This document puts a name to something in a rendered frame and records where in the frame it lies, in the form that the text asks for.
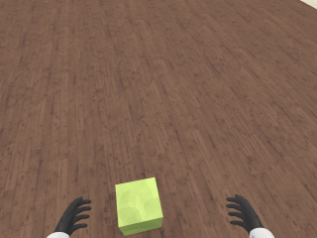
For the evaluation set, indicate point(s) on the right robot hand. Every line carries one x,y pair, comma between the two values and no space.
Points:
250,218

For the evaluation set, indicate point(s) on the left robot hand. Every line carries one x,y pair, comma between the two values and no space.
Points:
66,223

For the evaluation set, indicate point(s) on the robot right forearm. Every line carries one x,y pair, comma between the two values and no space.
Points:
261,233

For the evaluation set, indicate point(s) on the carton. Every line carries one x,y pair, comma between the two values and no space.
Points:
138,206

